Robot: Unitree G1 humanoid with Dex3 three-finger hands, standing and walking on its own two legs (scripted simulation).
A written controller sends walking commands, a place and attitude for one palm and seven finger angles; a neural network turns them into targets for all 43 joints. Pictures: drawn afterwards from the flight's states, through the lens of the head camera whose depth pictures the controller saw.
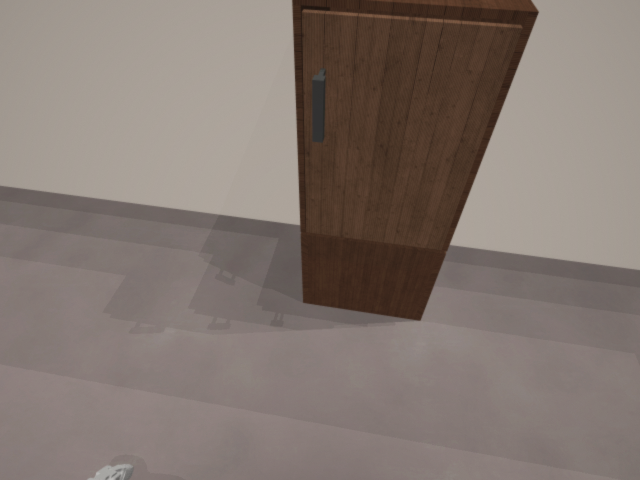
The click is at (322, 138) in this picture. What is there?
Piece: cupboard door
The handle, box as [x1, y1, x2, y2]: [312, 68, 325, 142]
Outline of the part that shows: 324,68 321,68 319,73 317,75 314,75 312,79 312,141 322,142 324,128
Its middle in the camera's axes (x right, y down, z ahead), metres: +0.00 -0.28 +0.82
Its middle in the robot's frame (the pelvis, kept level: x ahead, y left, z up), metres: +0.81 +0.04 +0.07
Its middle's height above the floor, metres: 0.84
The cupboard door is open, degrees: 0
